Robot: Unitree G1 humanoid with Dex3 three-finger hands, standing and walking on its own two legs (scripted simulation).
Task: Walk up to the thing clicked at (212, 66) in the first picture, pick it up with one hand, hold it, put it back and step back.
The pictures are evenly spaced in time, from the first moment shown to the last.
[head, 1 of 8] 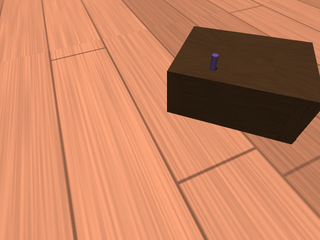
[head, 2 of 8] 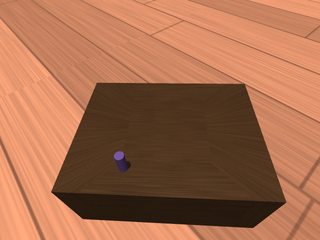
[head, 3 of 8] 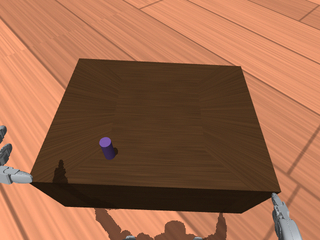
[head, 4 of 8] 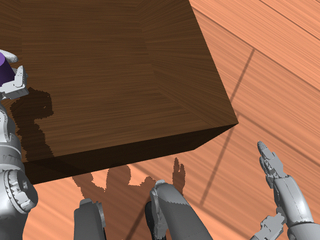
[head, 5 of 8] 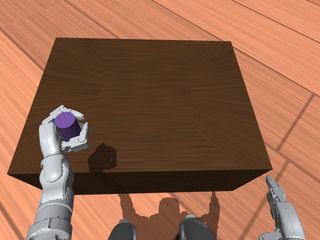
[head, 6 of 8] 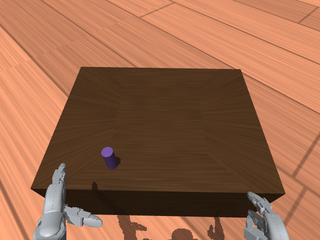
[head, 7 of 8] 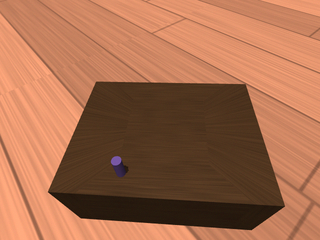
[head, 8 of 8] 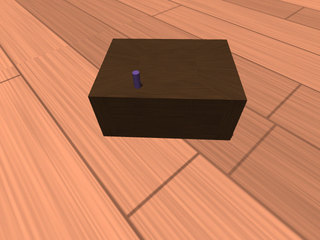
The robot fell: no
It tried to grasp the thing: yes
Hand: left
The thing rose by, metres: 0.32
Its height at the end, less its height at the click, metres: +0.00
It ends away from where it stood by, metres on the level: 0.02
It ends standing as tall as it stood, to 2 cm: yes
